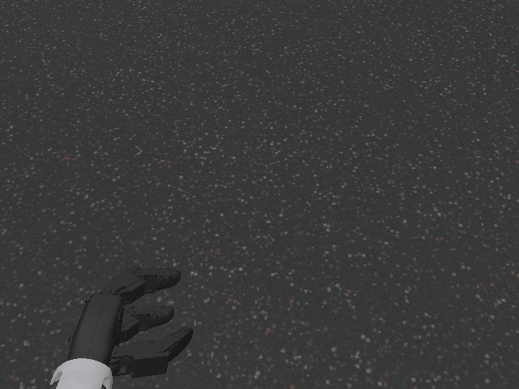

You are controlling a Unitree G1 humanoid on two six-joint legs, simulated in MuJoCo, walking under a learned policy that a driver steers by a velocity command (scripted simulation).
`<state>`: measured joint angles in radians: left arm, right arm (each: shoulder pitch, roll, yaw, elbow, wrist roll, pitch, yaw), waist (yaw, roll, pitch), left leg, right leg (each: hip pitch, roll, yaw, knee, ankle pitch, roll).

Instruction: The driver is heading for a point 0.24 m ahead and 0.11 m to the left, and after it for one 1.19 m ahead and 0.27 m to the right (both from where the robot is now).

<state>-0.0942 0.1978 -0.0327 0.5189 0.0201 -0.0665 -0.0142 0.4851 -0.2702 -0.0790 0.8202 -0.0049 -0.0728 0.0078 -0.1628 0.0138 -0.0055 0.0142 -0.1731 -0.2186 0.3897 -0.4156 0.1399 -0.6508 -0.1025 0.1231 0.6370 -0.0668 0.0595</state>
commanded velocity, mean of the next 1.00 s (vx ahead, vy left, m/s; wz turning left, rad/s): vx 0.27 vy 0.00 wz -0.36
